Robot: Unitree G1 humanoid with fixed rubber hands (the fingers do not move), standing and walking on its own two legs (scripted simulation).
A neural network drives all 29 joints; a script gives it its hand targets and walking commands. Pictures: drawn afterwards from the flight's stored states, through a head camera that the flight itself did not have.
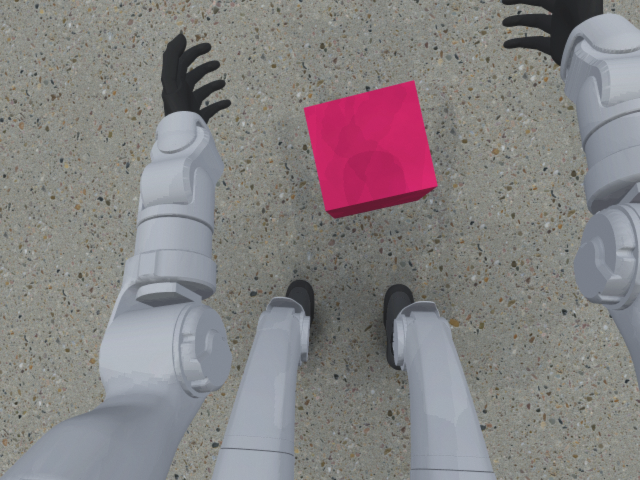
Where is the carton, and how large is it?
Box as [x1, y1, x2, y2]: [304, 80, 437, 218]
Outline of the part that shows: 413,80 304,108 325,209 334,218 417,200 437,185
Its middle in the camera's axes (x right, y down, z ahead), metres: +0.10 -0.17 +0.84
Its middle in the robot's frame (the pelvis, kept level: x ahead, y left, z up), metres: +0.53 -0.01 -0.53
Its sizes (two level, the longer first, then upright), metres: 0.210 0.200 0.250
